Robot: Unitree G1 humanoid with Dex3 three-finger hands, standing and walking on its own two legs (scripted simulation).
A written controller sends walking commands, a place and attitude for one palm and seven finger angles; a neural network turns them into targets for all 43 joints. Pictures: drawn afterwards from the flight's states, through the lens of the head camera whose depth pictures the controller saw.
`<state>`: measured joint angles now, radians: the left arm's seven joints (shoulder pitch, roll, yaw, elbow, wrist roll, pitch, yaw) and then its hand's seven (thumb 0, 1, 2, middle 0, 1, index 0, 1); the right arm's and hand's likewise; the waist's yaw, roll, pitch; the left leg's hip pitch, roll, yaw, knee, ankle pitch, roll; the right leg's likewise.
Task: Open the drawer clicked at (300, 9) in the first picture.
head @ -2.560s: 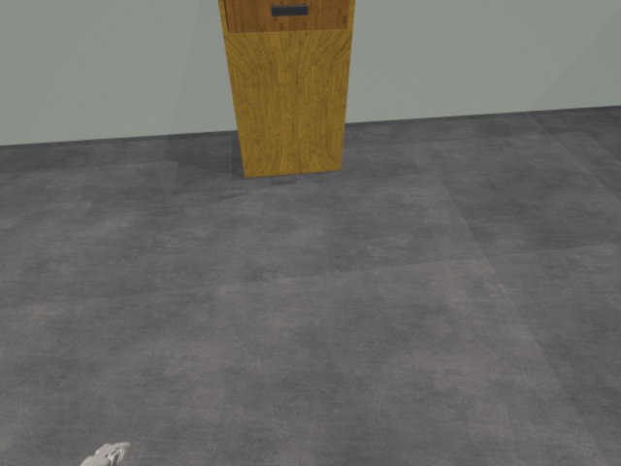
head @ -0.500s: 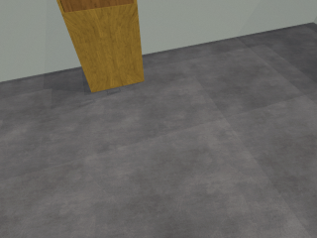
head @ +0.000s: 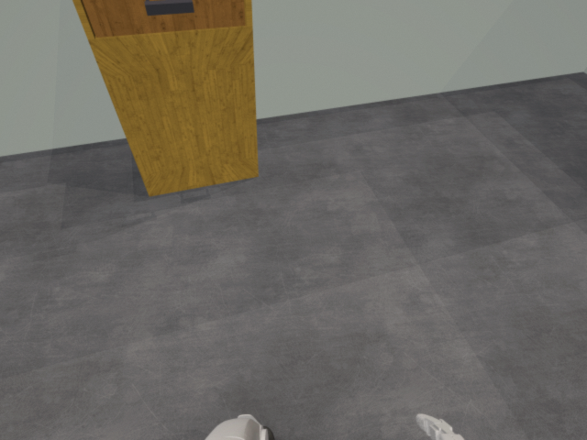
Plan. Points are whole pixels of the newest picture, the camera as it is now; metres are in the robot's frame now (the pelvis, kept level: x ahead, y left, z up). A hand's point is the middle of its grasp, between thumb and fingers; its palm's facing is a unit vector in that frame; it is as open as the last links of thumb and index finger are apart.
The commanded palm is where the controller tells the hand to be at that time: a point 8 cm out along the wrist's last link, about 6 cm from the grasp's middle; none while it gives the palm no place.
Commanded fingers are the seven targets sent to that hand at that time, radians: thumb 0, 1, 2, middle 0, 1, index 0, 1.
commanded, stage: walk to a spot facing it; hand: left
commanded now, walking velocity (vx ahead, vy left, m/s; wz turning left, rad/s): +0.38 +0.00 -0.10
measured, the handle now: (169, 4) +1.19 +0.48 +0.05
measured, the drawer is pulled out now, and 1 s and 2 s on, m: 0.00 0.00 0.00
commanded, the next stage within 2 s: turn to face it in 0.86 s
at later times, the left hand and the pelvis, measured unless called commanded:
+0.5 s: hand (205, 330) +0.30 +0.18 -0.14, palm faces -0.11 -0.98 -0.13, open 7.4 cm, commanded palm none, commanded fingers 0.00 0.90 0.90 -0.20 -0.30 -0.20 -0.30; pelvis +0.21 +0.02 +0.03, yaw -6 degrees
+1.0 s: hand (231, 256) +0.47 +0.17 -0.15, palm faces -0.05 -0.98 -0.20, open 7.3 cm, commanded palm none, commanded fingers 0.00 0.90 0.90 -0.20 -0.30 -0.20 -0.30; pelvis +0.44 -0.02 +0.02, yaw -5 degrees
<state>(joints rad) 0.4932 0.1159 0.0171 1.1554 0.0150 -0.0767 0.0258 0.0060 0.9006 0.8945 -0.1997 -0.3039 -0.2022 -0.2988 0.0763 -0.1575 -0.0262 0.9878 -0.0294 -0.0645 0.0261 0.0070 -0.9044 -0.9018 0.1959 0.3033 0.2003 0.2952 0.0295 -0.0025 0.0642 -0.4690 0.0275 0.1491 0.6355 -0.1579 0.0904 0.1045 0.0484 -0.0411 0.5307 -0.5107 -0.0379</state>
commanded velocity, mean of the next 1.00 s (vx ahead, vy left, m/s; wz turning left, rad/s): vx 0.32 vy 0.00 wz -0.05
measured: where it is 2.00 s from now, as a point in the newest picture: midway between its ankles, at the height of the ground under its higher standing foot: (307, 351)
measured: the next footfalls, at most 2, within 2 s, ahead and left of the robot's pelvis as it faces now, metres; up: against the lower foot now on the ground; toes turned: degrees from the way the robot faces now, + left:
right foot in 0.66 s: +0.41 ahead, -0.13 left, +0.00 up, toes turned -15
left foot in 1.08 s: +0.63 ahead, +0.09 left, +0.00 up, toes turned +5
